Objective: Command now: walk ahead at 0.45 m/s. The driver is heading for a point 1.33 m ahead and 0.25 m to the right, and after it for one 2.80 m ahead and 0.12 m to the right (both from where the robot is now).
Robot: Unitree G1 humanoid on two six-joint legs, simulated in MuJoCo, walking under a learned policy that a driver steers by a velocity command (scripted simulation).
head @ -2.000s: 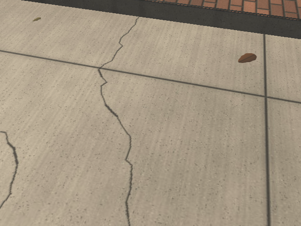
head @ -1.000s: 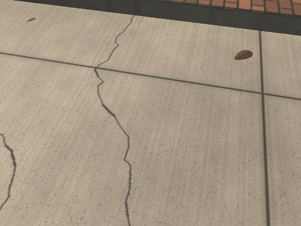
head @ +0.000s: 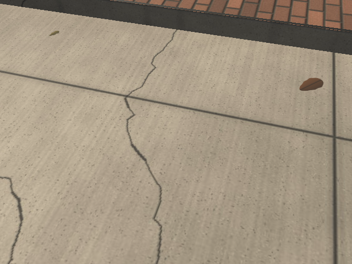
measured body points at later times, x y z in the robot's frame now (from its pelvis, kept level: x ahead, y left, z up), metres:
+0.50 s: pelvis +0.29 +0.07 +0.00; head +0.30 +0.07 +0.45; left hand +0.44 +0.33 -0.11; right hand +0.28 -0.19 -0.14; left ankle +0.26 +0.14 -0.74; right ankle +0.44 -0.12 -0.67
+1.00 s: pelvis +0.59 -0.02 +0.00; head +0.61 -0.04 +0.45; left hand +0.71 +0.23 -0.12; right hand +0.69 -0.32 -0.10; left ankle +0.72 +0.14 -0.67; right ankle +0.58 -0.08 -0.74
